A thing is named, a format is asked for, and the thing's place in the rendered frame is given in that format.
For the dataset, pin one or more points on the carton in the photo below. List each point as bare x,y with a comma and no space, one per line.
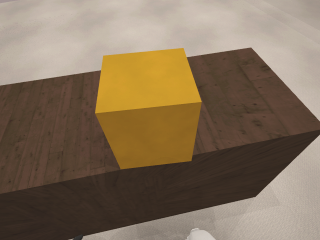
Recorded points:
148,107

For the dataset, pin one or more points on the pedestal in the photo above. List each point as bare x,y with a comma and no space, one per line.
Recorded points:
59,177

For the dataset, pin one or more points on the robot right thigh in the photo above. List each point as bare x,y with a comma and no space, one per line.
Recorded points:
200,235

